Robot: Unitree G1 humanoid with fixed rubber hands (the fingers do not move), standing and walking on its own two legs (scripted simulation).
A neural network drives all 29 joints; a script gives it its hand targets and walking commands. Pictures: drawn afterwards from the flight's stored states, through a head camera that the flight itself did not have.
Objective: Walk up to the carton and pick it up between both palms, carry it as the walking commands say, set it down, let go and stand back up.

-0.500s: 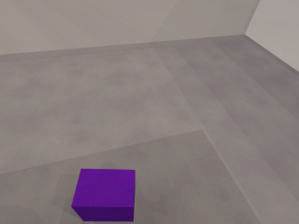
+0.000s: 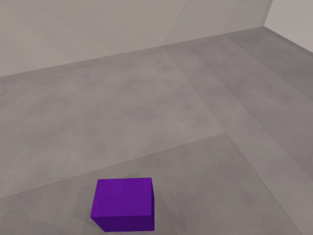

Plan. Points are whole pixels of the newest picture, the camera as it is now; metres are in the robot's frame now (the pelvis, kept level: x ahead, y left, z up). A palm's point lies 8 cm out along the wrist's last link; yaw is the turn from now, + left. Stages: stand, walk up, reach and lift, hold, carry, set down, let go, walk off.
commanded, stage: walk up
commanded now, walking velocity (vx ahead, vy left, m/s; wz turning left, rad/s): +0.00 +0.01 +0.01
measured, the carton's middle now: (127, 205) +0.43 +0.21 -0.63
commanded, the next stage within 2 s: none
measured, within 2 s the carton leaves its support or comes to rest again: neither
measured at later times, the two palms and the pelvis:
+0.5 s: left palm out of the picture +0.00 +0.26 -0.14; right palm out of the picture +0.00 -0.19 -0.15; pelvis +0.00 +0.03 +0.00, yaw +0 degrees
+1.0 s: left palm out of the picture +0.02 +0.34 -0.16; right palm out of the picture +0.00 -0.12 -0.13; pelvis +0.00 +0.11 +0.00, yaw -2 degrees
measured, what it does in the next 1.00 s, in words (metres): steps to the left: left foot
